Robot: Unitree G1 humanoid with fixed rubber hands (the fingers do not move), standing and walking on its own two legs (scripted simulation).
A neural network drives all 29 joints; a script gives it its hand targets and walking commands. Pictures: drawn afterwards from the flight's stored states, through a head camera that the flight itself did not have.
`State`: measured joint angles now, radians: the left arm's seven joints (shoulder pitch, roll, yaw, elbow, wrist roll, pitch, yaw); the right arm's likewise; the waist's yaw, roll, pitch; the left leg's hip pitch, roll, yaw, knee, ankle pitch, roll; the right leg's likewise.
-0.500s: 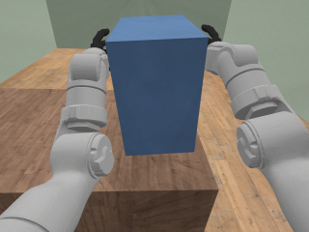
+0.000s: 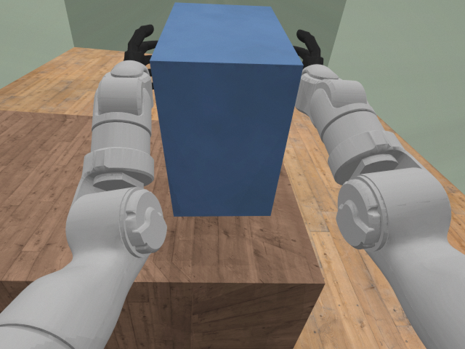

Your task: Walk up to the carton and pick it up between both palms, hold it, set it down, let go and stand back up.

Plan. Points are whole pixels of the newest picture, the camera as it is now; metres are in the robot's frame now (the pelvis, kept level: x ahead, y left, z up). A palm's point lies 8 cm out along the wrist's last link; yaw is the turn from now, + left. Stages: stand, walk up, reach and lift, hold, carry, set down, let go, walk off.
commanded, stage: set down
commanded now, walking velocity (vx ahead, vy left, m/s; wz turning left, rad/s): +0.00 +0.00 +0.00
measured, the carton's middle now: (223, 109) +0.42 +0.03 +0.27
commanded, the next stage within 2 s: none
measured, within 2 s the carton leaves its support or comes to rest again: neither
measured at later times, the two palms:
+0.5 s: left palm (149, 98) +0.40 +0.15 +0.29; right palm (307, 110) +0.39 -0.10 +0.29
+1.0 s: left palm (150, 121) +0.40 +0.16 +0.25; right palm (298, 128) +0.40 -0.10 +0.25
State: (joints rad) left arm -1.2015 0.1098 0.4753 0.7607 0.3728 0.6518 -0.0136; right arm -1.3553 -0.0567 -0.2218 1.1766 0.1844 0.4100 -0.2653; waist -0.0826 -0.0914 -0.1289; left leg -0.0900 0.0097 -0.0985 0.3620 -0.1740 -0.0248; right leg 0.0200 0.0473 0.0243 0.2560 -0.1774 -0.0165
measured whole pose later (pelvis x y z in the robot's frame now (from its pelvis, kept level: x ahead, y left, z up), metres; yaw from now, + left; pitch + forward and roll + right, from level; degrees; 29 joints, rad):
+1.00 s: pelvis +0.00 +0.00 +0.00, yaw +0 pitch -6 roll -1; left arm -1.02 0.03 0.41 0.74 0.35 0.49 0.07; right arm -1.12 -0.01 -0.23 1.12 0.08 0.20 -0.20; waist -0.05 -0.10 -0.05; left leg -0.08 0.01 -0.08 0.36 -0.17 -0.03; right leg 0.02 0.04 0.00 0.27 -0.18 -0.02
